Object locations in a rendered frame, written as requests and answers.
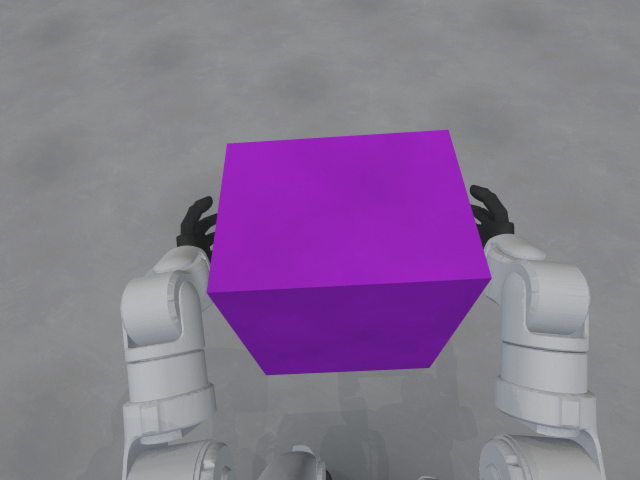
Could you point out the robot left shin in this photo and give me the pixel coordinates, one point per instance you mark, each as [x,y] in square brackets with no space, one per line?
[302,448]

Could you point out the robot right hand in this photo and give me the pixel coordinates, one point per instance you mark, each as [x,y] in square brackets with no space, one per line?
[494,221]

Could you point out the left robot thigh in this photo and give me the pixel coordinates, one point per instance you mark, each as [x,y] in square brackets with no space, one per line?
[295,465]

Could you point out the right robot upper arm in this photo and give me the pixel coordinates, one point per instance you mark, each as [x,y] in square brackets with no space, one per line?
[518,457]

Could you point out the right robot forearm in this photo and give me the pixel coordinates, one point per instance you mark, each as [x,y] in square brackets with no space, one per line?
[545,332]

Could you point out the left robot forearm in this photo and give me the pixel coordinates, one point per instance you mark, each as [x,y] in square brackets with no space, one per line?
[163,338]

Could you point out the carton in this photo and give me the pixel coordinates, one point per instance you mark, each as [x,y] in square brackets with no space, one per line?
[349,253]

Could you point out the left robot upper arm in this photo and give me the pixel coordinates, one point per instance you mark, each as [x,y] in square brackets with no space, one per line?
[199,460]

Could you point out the robot left hand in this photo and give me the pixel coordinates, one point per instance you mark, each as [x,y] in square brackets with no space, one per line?
[193,230]

